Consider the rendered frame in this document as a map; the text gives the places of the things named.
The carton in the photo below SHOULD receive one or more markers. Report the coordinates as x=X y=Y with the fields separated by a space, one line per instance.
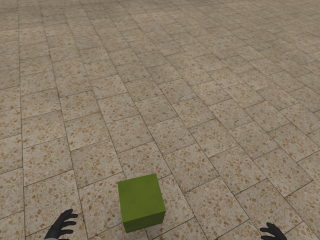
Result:
x=141 y=202

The robot right hand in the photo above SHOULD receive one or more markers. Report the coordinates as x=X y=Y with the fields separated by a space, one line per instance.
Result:
x=274 y=230

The robot left hand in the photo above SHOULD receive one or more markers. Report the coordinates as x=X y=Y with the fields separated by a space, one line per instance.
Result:
x=55 y=230

